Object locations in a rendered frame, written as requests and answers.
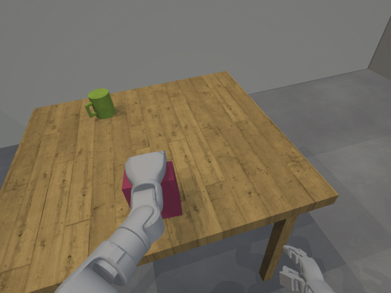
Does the robot right forearm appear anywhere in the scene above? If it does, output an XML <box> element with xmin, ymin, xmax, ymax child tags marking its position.
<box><xmin>304</xmin><ymin>279</ymin><xmax>335</xmax><ymax>293</ymax></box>

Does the robot left upper arm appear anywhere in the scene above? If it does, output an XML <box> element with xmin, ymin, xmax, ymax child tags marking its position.
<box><xmin>61</xmin><ymin>267</ymin><xmax>119</xmax><ymax>293</ymax></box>

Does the left robot hand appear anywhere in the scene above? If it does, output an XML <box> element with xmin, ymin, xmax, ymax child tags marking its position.
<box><xmin>125</xmin><ymin>150</ymin><xmax>167</xmax><ymax>186</ymax></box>

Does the table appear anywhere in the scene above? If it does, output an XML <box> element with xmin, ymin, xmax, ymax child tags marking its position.
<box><xmin>0</xmin><ymin>71</ymin><xmax>339</xmax><ymax>293</ymax></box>

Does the robot left forearm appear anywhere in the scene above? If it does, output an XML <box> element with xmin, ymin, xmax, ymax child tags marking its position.
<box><xmin>54</xmin><ymin>180</ymin><xmax>165</xmax><ymax>293</ymax></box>

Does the sponge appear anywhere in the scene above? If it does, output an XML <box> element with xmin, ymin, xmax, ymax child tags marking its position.
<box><xmin>122</xmin><ymin>161</ymin><xmax>182</xmax><ymax>219</ymax></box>

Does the right robot hand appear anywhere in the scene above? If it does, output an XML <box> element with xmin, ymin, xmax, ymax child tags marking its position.
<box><xmin>279</xmin><ymin>245</ymin><xmax>325</xmax><ymax>293</ymax></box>

